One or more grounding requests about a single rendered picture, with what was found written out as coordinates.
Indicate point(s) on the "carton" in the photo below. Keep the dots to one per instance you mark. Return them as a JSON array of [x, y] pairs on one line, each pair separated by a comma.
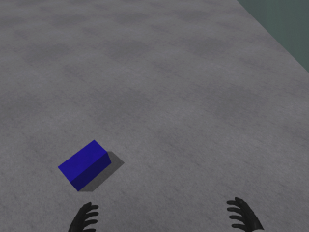
[[85, 165]]

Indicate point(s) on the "left robot hand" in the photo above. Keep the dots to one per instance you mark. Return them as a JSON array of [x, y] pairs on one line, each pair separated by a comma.
[[79, 223]]

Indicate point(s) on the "right robot hand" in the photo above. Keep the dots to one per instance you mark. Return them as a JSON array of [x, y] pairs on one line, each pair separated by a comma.
[[247, 216]]

